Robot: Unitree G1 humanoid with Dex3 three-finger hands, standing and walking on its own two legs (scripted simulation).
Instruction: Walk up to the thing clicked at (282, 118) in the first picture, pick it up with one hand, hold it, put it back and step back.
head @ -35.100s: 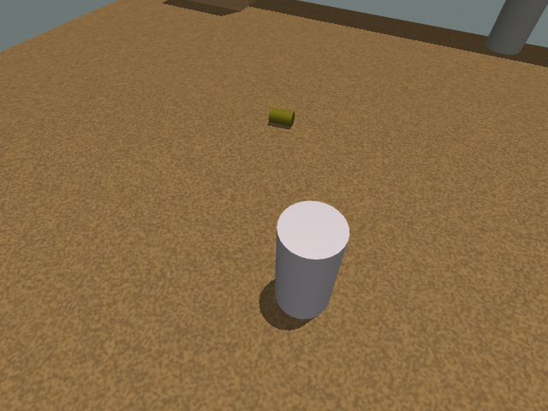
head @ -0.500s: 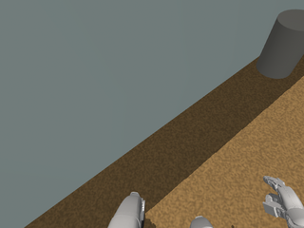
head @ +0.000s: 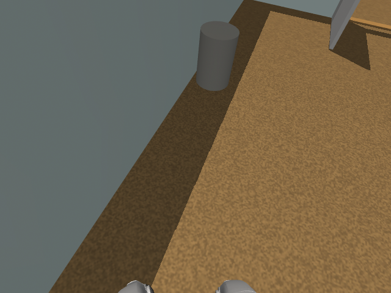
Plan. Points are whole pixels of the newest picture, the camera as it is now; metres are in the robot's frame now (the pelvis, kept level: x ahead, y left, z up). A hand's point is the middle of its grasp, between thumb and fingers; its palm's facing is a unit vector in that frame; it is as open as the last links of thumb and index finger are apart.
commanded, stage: walk up
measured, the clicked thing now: out of the picture -0.09 -1.46 -0.71
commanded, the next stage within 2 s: none
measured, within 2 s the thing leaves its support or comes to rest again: neither
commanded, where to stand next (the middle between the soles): +0.15 -0.04 m, yaw -24 degrees
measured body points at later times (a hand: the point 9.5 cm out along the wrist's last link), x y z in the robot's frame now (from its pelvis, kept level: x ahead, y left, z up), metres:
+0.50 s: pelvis -0.07 -0.05 +0.02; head -0.05 -0.07 +0.47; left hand -0.01 +0.28 -0.07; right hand -0.05 -0.38 -0.10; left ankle -0.02 +0.09 -0.68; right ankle -0.05 -0.14 -0.72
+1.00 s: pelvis +0.04 -0.04 +0.01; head +0.06 -0.07 +0.46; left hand +0.23 +0.23 -0.09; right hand -0.06 -0.36 -0.12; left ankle +0.00 +0.10 -0.72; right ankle +0.11 -0.21 -0.70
